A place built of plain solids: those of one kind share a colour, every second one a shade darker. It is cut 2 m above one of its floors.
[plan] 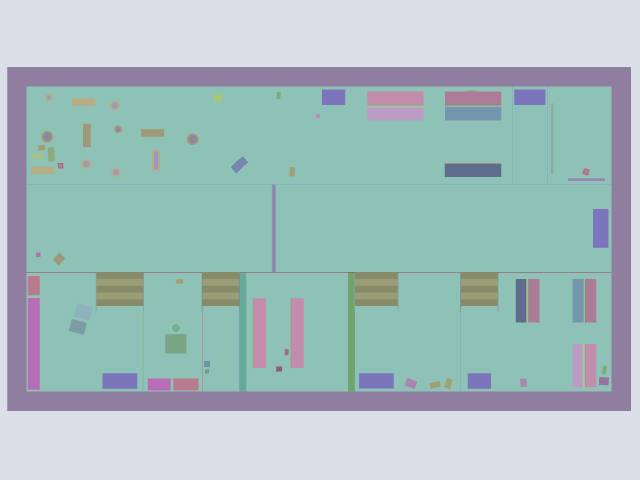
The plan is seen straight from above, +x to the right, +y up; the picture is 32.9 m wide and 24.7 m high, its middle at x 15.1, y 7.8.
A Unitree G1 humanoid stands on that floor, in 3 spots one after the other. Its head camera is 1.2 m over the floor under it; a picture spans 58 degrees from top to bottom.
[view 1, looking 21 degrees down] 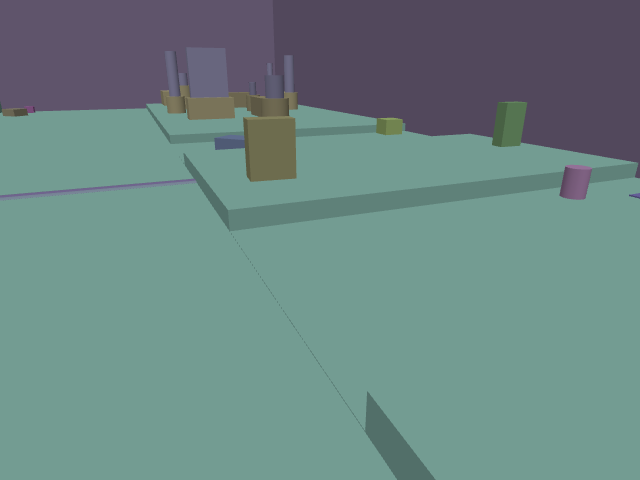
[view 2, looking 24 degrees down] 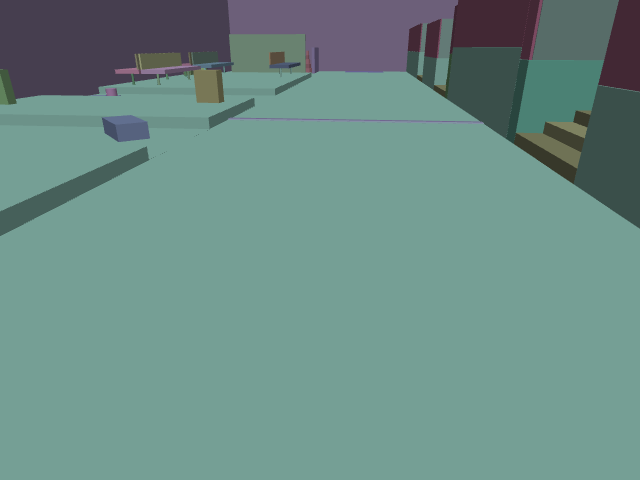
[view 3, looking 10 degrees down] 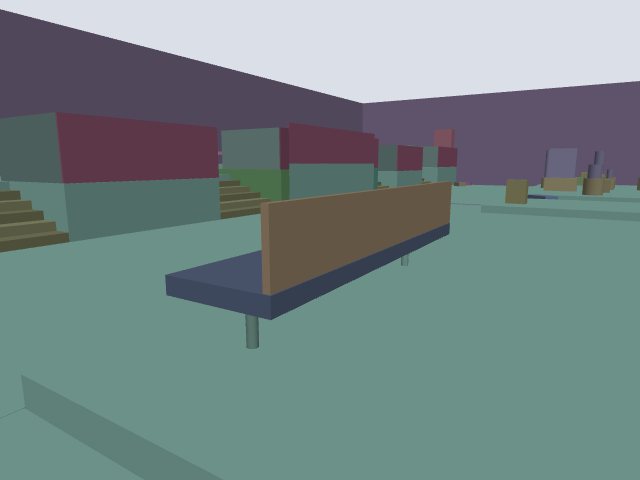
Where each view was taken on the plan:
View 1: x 18.00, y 10.03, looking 157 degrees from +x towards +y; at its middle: floor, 3.35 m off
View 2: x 4.80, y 8.15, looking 6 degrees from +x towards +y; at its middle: floor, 2.95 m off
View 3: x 25.90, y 12.95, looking -148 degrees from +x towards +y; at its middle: sr01a_back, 2.28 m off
